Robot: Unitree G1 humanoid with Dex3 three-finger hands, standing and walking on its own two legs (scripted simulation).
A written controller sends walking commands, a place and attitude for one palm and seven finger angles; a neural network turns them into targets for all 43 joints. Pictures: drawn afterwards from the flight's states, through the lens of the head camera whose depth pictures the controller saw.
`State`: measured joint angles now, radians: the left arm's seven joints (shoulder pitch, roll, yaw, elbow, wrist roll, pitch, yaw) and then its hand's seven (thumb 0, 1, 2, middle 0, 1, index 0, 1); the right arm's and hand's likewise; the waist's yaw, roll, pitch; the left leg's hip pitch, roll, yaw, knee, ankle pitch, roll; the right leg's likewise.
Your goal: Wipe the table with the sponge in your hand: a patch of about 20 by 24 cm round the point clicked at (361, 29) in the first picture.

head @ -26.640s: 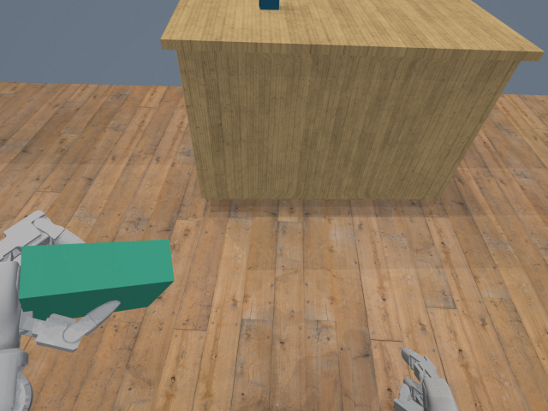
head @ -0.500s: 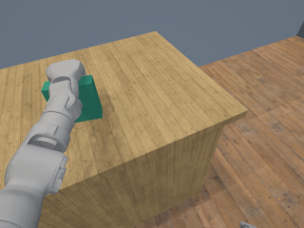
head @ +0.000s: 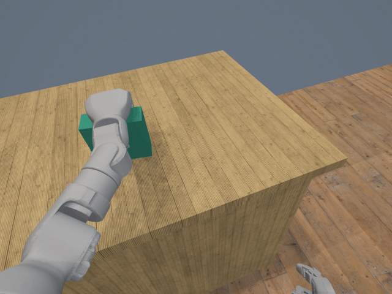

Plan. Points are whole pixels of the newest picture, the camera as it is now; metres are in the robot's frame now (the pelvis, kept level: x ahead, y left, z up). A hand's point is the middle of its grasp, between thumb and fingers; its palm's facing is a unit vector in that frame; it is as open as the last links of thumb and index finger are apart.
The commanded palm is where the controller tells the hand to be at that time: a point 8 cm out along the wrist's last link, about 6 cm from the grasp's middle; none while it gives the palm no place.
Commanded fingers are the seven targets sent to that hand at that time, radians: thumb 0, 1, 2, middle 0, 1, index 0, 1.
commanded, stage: wipe back along the third lane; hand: left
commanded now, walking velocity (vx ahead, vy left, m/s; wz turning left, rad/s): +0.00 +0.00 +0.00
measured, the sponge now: (122, 143) +0.42 +0.21 +0.10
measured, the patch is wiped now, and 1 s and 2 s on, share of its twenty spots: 0.95 0.95 0.95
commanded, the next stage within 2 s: slide back across to the middle lane in 1.20 s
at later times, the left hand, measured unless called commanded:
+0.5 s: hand (120, 133) +0.39 +0.19 +0.16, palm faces +0.13 -0.07 -0.99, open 9.3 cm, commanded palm +0.33 +0.17 +0.19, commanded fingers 0.00 0.10 1.30 -1.20 -1.60 -1.20 -1.60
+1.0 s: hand (130, 154) +0.33 +0.15 +0.16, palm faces +0.20 -0.13 -0.97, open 9.2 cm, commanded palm +0.28 +0.14 +0.19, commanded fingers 0.00 0.10 1.30 -1.20 -1.60 -1.20 -1.60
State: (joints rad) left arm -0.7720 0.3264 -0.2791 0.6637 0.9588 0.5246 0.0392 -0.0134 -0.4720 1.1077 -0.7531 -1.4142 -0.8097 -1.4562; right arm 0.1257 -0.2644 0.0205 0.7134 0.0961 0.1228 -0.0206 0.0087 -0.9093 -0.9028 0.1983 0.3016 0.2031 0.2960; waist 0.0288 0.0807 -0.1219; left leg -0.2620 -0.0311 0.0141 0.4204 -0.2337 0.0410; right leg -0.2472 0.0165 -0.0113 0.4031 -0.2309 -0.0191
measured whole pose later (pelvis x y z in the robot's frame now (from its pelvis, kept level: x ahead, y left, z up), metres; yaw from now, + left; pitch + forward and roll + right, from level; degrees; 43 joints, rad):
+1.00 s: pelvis -0.01 -0.02 -0.01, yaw +0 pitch -1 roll +0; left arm -0.38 0.32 -0.37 0.01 0.94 0.70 -0.02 0.03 -0.40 1.06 -0.65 -1.48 -0.79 -1.43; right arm 0.00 -0.26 0.06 0.61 0.11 0.21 0.03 0.01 -0.91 -0.90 0.20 0.30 0.20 0.30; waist 0.08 0.11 -0.09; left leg -0.20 -0.01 0.00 0.48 -0.27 0.01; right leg -0.20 0.03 -0.02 0.49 -0.28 -0.05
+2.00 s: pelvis -0.03 -0.06 -0.01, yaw -3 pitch -4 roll +2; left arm -0.07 0.55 -0.08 -0.19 0.82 0.61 -0.13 -0.02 -0.43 1.06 -0.72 -1.41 -0.86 -1.36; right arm 0.01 -0.29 0.05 0.63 0.08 0.12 -0.05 0.01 -0.91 -0.90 0.20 0.30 0.20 0.30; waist 0.10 0.13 -0.05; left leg -0.17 0.02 -0.03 0.50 -0.26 0.00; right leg -0.20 0.09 0.00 0.53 -0.27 -0.10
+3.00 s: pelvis -0.04 -0.03 +0.00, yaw +0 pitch +0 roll +0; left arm -0.63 0.53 -0.12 0.56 0.94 0.30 -0.17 -0.01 -0.55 1.10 -0.84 -1.29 -0.91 -1.37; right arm 0.18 -0.29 0.03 0.71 0.08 0.06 -0.09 0.01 -0.91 -0.90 0.20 0.30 0.20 0.30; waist 0.04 0.10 -0.06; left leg -0.26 -0.02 -0.07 0.46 -0.20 0.00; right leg -0.25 0.05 -0.03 0.46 -0.21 -0.06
